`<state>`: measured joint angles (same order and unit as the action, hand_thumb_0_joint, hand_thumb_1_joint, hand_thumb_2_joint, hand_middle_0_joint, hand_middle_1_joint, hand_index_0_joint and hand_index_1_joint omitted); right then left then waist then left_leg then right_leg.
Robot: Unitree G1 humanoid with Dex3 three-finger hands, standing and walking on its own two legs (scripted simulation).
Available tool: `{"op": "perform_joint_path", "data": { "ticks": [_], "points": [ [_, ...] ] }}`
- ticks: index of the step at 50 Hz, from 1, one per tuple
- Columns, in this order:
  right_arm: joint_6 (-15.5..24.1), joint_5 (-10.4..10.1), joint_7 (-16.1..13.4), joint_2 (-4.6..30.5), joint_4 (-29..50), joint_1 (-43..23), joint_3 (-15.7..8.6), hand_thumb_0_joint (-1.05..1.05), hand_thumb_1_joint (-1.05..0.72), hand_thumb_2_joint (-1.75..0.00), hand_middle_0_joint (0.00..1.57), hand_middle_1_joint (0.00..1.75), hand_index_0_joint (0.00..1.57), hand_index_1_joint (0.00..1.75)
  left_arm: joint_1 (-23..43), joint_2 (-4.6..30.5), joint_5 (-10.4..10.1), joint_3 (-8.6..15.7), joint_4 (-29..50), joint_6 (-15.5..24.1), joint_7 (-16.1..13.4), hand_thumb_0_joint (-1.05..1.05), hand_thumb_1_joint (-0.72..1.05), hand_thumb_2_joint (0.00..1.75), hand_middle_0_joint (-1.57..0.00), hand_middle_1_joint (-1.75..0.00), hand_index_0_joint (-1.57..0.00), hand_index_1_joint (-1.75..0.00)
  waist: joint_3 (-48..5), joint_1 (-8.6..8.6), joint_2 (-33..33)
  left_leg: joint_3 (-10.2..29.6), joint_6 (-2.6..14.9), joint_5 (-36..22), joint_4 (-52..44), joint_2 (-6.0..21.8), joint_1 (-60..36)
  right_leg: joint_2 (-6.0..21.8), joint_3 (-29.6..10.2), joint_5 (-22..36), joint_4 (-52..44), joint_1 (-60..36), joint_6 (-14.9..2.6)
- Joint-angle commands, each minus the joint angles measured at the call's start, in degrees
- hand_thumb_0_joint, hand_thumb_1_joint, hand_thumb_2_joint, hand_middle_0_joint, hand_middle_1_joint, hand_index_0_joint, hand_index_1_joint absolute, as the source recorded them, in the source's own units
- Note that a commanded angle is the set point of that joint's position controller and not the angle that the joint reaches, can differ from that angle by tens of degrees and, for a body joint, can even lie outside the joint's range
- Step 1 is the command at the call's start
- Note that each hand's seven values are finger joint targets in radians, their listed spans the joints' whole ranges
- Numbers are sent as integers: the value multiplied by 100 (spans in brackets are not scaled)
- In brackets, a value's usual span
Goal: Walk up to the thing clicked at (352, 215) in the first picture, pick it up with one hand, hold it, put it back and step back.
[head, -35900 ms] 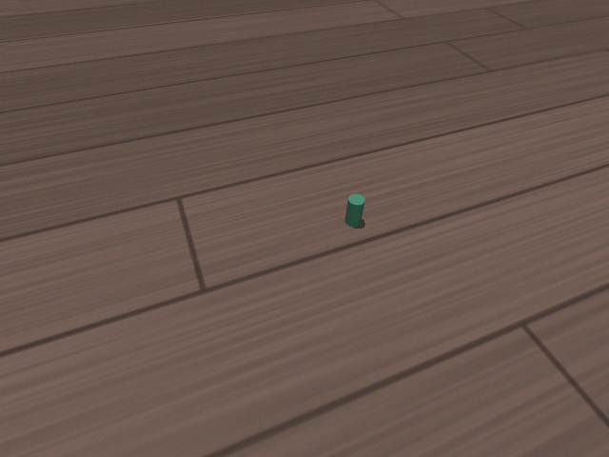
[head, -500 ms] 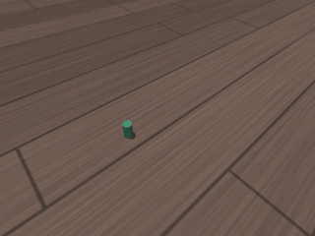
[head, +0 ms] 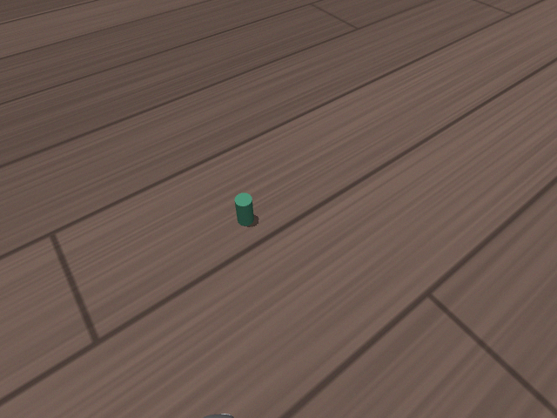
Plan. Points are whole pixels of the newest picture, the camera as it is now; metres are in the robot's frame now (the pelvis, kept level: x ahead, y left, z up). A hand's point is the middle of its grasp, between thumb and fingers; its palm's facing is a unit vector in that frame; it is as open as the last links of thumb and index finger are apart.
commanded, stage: step back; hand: left
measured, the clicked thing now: (244, 209) +0.98 +0.17 -0.69
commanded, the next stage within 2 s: stand in 0.14 s
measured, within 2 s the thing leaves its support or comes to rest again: neither
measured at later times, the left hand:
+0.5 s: hand out of the picture +0.09 +0.26 -0.13, palm faces -0.05 -0.94 -0.33, open 7.4 cm
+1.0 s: hand out of the picture +0.10 +0.25 -0.13, palm faces -0.07 -0.94 -0.33, open 7.4 cm
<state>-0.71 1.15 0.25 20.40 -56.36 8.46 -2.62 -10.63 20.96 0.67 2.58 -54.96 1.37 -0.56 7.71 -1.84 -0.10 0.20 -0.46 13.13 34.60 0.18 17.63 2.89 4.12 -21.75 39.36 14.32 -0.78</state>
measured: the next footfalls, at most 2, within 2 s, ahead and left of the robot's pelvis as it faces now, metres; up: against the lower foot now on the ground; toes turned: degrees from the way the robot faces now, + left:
none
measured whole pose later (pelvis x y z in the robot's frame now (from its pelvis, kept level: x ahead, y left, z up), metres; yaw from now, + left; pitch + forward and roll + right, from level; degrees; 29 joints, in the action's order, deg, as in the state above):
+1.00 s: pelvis +0.02 +0.01 +0.03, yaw -2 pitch -2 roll +0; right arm 0.5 0.4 1.0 19.4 -66.1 5.7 0.2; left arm -6.5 20.3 0.3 -0.5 -65.2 1.1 0.7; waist 2.8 0.4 0.2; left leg -1.4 -1.1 7.2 18.7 1.9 9.4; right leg 0.5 0.8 -11.8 18.6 4.8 0.4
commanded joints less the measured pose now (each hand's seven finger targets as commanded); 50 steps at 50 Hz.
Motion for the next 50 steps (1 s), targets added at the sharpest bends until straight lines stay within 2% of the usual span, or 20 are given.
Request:
{"op": "perform_joint_path", "data": {
  "ticks": [1, 2, 4, 5, 6, 7, 8, 9, 10, 12, 13, 16, 22, 24, 29, 31, 32, 40, 44, 50],
  "points": [
    [190, -30, -120, 1589, 344, -223, -320, 0, -90, -90, 20, 30, 20, 30, -86, 1093, -170, 249, 324, 18, -135, 0, 90, 90, -20, -30, -20, -30, -1370, 12, -713, 1647, 1269, -1622, -928, 1611, -487, -178, -341, 489, 377, -119, -33],
    [169, -27, -110, 1543, 337, -499, -316, 0, -90, -90, 20, 30, 20, 30, -88, 1115, -127, 242, 187, 5, -140, 0, 90, 90, -20, -30, -20, -30, -1202, -32, -823, 1663, 1301, -1151, -1032, 1688, -21, -159, -397, -331, 225, -436, -83],
    [114, 12, -93, 1358, 281, -738, -231, 0, -90, -90, 20, 30, 20, 30, -102, 1110, -65, 210, 80, 43, -104, 0, 90, 90, -20, -30, -20, -30, -1078, -90, -789, 1065, 886, -315, -1059, 1282, 249, -72, -546, -97, -484, -574, -175],
    [103, -8, -85, 1305, 286, -844, -200, 0, -90, -90, 20, 30, 20, 30, -248, 1207, -30, 231, 5, 75, -90, 0, 90, 90, -20, -30, -20, -30, -1005, -124, -737, 876, 670, -32, -884, 1073, 205, 94, -736, 340, -843, -503, -205],
    [104, -14, -84, 1207, 274, -855, -181, 0, -90, -90, 20, 30, 20, 30, -225, 1333, 3, 255, -29, 121, -91, 0, 90, 90, -20, -30, -20, -30, -925, -79, -490, 711, 452, -141, -557, 833, 203, 298, -1061, 796, -1156, -498, -275],
    [154, -112, -28, 993, 114, -426, -98, 0, -90, -90, 20, 30, 20, 30, 109, 1229, 54, 95, -121, 138, -37, 0, 90, 90, -20, -30, -20, -30, -957, 210, -212, 655, 245, 61, -778, 505, -102, 707, -1439, 641, -1664, -287, -334],
    [164, -106, -7, 1069, 22, -401, -112, 0, -90, -90, 20, 30, 20, 30, 381, 1291, 38, 93, -109, 130, -2, 0, 90, 90, -20, -30, -20, -30, -774, 324, -127, 592, 256, 258, -1020, 494, -492, 681, -1419, 321, -1732, 198, -301],
    [200, -79, 5, 1130, -71, -432, -109, 0, -90, -90, 20, 30, 20, 30, 538, 1256, 16, 60, -116, 126, 21, 0, 90, 90, -20, -30, -20, -30, -849, 329, -242, 703, 280, -21, -1195, 646, -778, 516, -1245, 352, -1657, 236, -209],
    [236, -59, 15, 1211, -113, -654, -110, 0, -90, -90, 20, 30, 20, 30, 434, 1066, -30, -9, -191, 107, 38, 0, 90, 90, -20, -30, -20, -30, -744, 223, -531, 872, 309, -79, -1328, 813, -903, 261, -968, 413, -1628, 271, -128],
    [299, -56, 14, 1158, -133, -779, -83, 0, -90, -90, 20, 30, 20, 30, 427, 1044, -58, -46, -275, 131, 22, 0, 90, 90, -20, -30, -20, -30, -1033, 127, -275, 765, 320, -1301, -1209, 846, -963, 318, -840, 1381, -1718, -423, -59],
    [303, -58, 6, 1106, -198, -613, -64, 0, -90, -90, 20, 30, 20, 30, 481, 1132, -59, -23, -335, 140, 17, 0, 90, 90, -20, -30, -20, -30, -963, 193, -80, 694, 290, -1353, -1274, 804, -908, 352, -871, 1482, -1775, -493, -44],
    [301, -78, 5, 1106, -290, -679, -46, 0, -90, -90, 20, 30, 20, 30, 536, 1136, -40, -44, -473, 146, 35, 0, 90, 90, -20, -30, -20, -30, -790, 227, 61, 622, 238, -883, -1509, 765, -941, 399, -906, 1329, -2070, -480, -39],
    [316, -77, 7, 1108, -431, -724, -31, 0, -90, -90, 20, 30, 20, 30, 623, 1143, -39, -49, -582, 159, 32, 0, 90, 90, -20, -30, -20, -30, -973, 204, -51, 486, 167, -1071, -1661, 744, -1223, 475, -928, 1511, -2304, -673, -17],
    [305, -80, 11, 1071, -473, -784, -15, 0, -90, -90, 20, 30, 20, 30, 614, 1161, -40, -49, -631, 148, 32, 0, 90, 90, -20, -30, -20, -30, -855, 179, -59, 495, 150, -717, -1762, 727, -1145, 479, -926, 1227, -2406, -628, -19],
    [303, -78, 6, 1080, -529, -771, -3, 0, -90, -90, 20, 30, 20, 30, 651, 1145, -20, -65, -669, 136, 37, 0, 90, 90, -20, -30, -20, -30, -832, 181, -20, 468, 110, -806, -1830, 738, -1151, 467, -904, 1220, -2463, -619, -16],
    [290, -70, 3, 1109, -561, -696, -8, 0, -90, -90, 20, 30, 20, 30, 703, 1163, -23, -55, -666, 119, 39, 0, 90, 90, -20, -30, -20, -30, -765, 217, -41, 476, 85, -511, -1907, 723, -1043, 449, -905, 939, -2501, -577, -20],
    [289, -67, 4, 1110, -570, -741, -5, 0, -90, -90, 20, 30, 20, 30, 650, 1139, -21, -68, -679, 120, 42, 0, 90, 90, -20, -30, -20, -30, -791, 178, -58, 467, 90, -569, -1873, 730, -1110, 470, -925, 1009, -2527, -553, -20],
    [271, -71, 4, 1116, -624, -583, 25, 0, -90, -90, 20, 30, 20, 30, 647, 1189, -33, -64, -683, 112, 41, 0, 90, 90, -20, -30, -20, -30, -862, 225, -22, 460, 102, -587, -1893, 730, -1097, 470, -929, 1070, -2547, -604, -22],
    [284, -65, -10, 1106, -626, -566, 33, 0, -90, -90, 20, 30, 20, 30, 653, 1189, -36, -51, -676, 115, 24, 0, 90, 90, -20, -30, -20, -30, -1006, 227, 6, 418, 112, -1180, -1788, 781, -1229, 489, -891, 1651, -2431, -745, -11],
    [262, -75, -23, 1126, -651, -534, 50, 0, -90, -90, 20, 30, 20, 30, 646, 1176, -31, -57, -683, 95, 24, 0, 90, 90, -20, -30, -20, -30, -896, 251, -16, 399, 90, -964, -1818, 768, -1191, 475, -899, 1464, -2500, -655, 4]
  ]
}}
